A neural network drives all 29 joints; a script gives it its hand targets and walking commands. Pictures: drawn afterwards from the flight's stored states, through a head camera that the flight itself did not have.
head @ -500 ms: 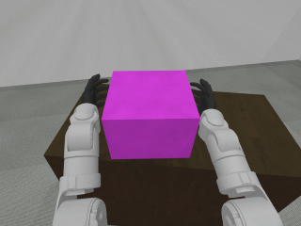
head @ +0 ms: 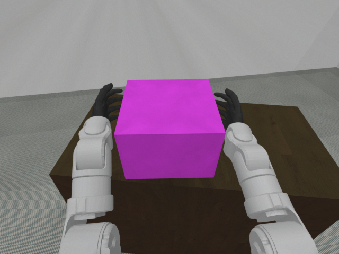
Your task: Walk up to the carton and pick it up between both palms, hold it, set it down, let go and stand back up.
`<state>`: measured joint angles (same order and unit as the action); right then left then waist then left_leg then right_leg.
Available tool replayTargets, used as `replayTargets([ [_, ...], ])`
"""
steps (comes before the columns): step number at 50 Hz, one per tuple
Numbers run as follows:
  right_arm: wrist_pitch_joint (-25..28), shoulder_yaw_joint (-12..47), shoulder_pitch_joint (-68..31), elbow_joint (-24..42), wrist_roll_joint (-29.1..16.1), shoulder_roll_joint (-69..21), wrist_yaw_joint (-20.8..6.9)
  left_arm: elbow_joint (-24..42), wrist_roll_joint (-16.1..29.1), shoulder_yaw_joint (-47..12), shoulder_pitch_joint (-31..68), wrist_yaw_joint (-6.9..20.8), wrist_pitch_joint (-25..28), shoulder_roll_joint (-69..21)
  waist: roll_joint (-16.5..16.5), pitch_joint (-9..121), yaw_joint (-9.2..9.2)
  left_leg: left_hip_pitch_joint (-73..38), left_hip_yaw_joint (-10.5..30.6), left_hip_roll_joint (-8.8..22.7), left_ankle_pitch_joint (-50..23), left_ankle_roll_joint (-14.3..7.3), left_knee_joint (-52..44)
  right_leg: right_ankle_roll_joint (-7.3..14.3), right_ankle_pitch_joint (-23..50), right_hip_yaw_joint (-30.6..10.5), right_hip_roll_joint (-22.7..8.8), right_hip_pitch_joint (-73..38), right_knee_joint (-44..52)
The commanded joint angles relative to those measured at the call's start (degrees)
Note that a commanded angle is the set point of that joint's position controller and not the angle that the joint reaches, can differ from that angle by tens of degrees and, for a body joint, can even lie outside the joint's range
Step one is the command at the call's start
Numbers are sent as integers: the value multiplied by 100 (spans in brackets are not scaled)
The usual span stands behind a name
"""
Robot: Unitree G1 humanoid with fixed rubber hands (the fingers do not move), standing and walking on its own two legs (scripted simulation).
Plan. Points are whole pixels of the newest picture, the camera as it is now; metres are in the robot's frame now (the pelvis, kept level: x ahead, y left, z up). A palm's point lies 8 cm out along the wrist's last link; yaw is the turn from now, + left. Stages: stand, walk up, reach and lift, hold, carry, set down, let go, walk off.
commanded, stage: hold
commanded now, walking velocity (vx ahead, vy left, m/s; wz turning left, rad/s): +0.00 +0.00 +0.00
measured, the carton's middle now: (168, 126) +0.39 +0.01 +0.15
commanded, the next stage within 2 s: none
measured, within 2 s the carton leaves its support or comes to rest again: neither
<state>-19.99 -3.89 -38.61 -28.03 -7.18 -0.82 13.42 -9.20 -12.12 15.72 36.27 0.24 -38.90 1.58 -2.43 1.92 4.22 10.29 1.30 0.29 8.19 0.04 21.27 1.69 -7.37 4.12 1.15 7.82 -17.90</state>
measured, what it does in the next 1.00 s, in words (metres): stands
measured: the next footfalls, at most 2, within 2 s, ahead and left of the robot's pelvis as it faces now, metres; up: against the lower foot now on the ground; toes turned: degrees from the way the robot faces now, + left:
none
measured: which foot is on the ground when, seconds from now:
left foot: down 0.00-1.00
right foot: down 0.00-1.00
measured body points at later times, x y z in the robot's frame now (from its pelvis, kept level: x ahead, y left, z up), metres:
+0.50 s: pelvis +0.00 +0.00 +0.00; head -0.03 +0.02 +0.45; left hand +0.39 +0.16 +0.19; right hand +0.39 -0.14 +0.18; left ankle +0.04 +0.12 -0.75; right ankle +0.03 -0.10 -0.75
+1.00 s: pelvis +0.00 +0.00 +0.00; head -0.03 +0.02 +0.45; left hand +0.39 +0.16 +0.19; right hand +0.39 -0.14 +0.18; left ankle +0.04 +0.12 -0.75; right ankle +0.03 -0.10 -0.75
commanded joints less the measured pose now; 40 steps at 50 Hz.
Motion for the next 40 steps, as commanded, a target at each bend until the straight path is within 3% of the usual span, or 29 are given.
replayTargets([
  [1, 420, 2305, -4116, 1916, -717, -2699, -729, 533, 387, -2775, 3091, 854, 187, -3699, 691, 2349, 118, -1490, -39, -191, -879, 151, -284, -316, 645, -55, 137, -1287, 304],
  [5, 466, 2402, -4258, 2104, -781, -2808, -726, 652, 445, -2835, 3228, 819, 242, -3764, 695, 2523, 74, -1554, -30, -200, -1030, 132, -219, -341, 761, -63, 136, -1297, 269],
  [8, 414, 2316, -4071, 1759, -708, -2719, -735, 550, 373, -2736, 3244, 836, 238, -3599, 661, 2296, 89, -1468, -38, -200, -804, 115, -289, -323, 597, -48, 129, -1238, 312],
  [10, 449, 2351, -4126, 2056, -746, -2750, -729, 659, 446, -2876, 3171, 846, 235, -3715, 687, 2484, 147, -1469, -23, -224, -956, 152, -241, -335, 772, -51, 135, -1339, 261],
  [11, 462, 2429, -4164, 2123, -790, -2851, -722, 744, 434, -2842, 3158, 825, 258, -3692, 685, 2589, 60, -1509, -41, -220, -1106, 119, -201, -354, 925, -81, 131, -1395, 256],
  [14, 473, 2406, -4275, 2149, -777, -2768, -728, 745, 444, -2901, 3218, 822, 249, -3706, 671, 2622, 76, -1584, -14, -194, -1077, 154, -216, -331, 793, -39, 159, -1309, 268],
  [15, 473, 2359, -4286, 2086, -778, -2722, -734, 605, 419, -2870, 3126, 810, 204, -3757, 792, 2563, 101, -1557, -9, -189, -984, 165, -226, -310, 700, -51, 137, -1291, 274],
  [16, 431, 2303, -4178, 1818, -712, -2708, -741, 480, 355, -2759, 3129, 831, 198, -3700, 694, 2273, 97, -1463, -23, -188, -865, 141, -285, -313, 526, -50, 141, -1195, 321],
  [18, 424, 2374, -4081, 1878, -757, -2800, -740, 656, 353, -2792, 3207, 827, 229, -3670, 682, 2391, 45, -1545, -25, -182, -955, 131, -264, -318, 693, -70, 145, -1249, 291],
  [21, 420, 2331, -3983, 1862, -756, -2719, -749, 652, 394, -2801, 3189, 846, 218, -3726, 759, 2382, 146, -1562, -26, -203, -1043, 178, -246, -310, 761, -49, 129, -1280, 276],
  [23, 477, 2458, -4177, 2212, -789, -2826, -723, 817, 463, -2909, 3215, 839, 251, -3723, 670, 2641, 83, -1603, -33, -215, -1191, 156, -178, -349, 966, -52, 145, -1407, 230],
  [26, 438, 2337, -4136, 2019, -736, -2720, -697, 672, 431, -2838, 3210, 846, 219, -3686, 731, 2448, 156, -1549, -24, -198, -1021, 163, -222, -334, 803, -71, 129, -1297, 273],
  [27, 439, 2427, -4135, 2090, -790, -2786, -696, 677, 392, -2815, 3088, 848, 199, -3692, 650, 2466, 75, -1507, -50, -210, -1026, 138, -215, -335, 863, -52, 143, -1397, 260],
  [30, 428, 2380, -4179, 1986, -751, -2777, -724, 642, 402, -2775, 3168, 849, 217, -3674, 634, 2403, 71, -1482, -43, -212, -955, 115, -250, -342, 765, -61, 130, -1337, 273],
  [32, 439, 2304, -4247, 1937, -725, -2729, -731, 554, 387, -2786, 3192, 848, 204, -3686, 743, 2326, 104, -1442, -45, -195, -751, 138, -281, -315, 527, -80, 124, -1230, 314],
  [36, 477, 2374, -4154, 2010, -753, -2798, -744, 758, 466, -2961, 3277, 797, 267, -3733, 799, 2540, 120, -1573, -17, -196, -1065, 172, -200, -323, 786, -67, 134, -1234, 257],
  [40, 440, 2371, -4169, 1950, -729, -2782, -740, 571, 408, -2793, 3143, 833, 218, -3661, 615, 2346, 65, -1456, -33, -193, -881, 121, -281, -322, 627, -57, 143, -1248, 305],
])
